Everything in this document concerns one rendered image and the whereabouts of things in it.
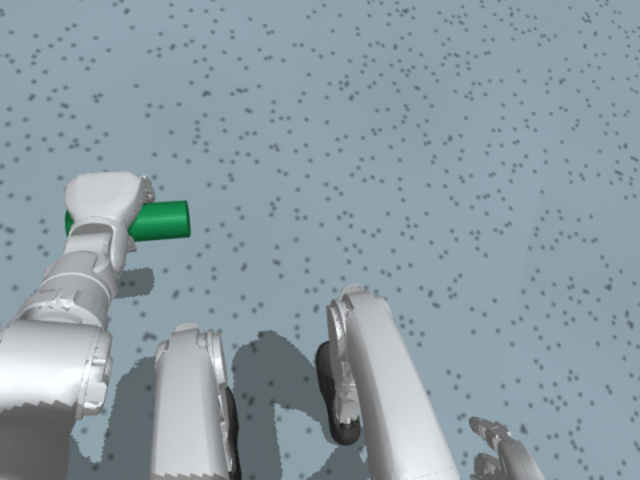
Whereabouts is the left robot arm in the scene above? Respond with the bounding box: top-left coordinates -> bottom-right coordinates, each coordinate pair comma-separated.
0,217 -> 129,480

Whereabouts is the can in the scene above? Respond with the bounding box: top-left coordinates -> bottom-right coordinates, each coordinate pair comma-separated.
65,201 -> 190,242

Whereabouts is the left robot hand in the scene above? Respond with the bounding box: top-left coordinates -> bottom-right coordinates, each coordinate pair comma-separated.
65,171 -> 156,253

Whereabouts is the left robot foot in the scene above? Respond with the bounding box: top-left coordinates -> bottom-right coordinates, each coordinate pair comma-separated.
225,387 -> 242,480

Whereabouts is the right robot hand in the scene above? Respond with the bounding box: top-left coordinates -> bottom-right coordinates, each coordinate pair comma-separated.
469,417 -> 545,480

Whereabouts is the right robot foot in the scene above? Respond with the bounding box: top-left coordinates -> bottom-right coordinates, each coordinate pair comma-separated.
316,341 -> 361,446

